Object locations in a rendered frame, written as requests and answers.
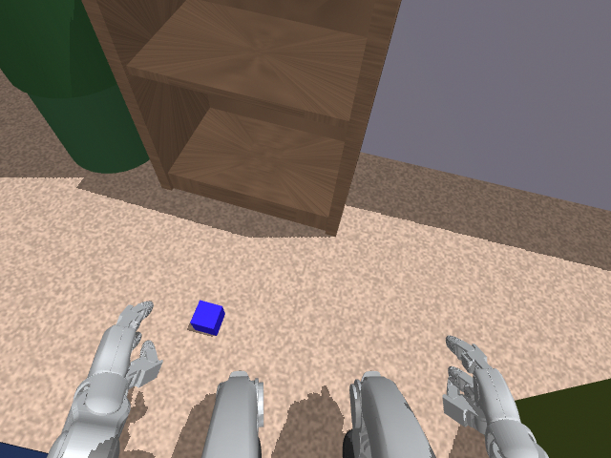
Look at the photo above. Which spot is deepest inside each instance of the right robot hand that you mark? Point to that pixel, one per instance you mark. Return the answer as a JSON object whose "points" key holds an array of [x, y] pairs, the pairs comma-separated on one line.
{"points": [[486, 398]]}

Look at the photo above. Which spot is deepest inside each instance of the potted plant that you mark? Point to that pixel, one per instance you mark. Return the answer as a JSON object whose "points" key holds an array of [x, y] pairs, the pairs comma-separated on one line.
{"points": [[49, 50]]}

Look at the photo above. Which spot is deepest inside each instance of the bookshelf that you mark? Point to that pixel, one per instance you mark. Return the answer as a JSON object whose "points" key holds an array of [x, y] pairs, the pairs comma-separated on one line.
{"points": [[263, 104]]}

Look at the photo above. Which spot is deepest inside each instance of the right robot arm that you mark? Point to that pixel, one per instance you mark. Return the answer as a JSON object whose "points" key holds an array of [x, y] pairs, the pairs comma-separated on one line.
{"points": [[511, 439]]}

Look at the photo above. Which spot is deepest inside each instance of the left robot arm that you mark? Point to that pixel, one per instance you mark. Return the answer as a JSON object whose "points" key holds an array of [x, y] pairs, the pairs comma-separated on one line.
{"points": [[96, 419]]}

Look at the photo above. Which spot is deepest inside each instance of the left robot hand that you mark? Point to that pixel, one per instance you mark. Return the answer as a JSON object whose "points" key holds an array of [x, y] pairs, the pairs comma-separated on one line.
{"points": [[118, 341]]}

